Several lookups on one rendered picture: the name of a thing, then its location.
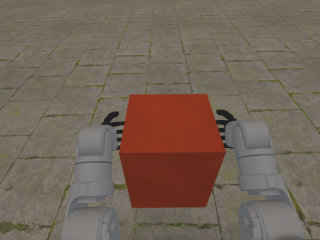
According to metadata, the robot right hand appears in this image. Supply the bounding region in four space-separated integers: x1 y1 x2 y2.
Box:
216 109 237 149

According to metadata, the robot left forearm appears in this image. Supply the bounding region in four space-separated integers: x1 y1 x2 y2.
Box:
61 124 118 240

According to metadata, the robot left hand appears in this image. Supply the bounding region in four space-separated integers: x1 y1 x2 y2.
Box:
101 111 125 150

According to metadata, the robot right forearm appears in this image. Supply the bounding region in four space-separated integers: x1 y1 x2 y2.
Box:
225 119 303 235

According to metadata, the robot right upper arm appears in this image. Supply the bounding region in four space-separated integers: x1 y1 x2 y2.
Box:
238 199 320 240

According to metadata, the robot left upper arm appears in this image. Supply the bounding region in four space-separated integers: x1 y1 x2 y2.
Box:
62 206 120 240

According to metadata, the carton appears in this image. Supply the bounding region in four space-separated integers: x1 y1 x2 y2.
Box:
119 94 226 208

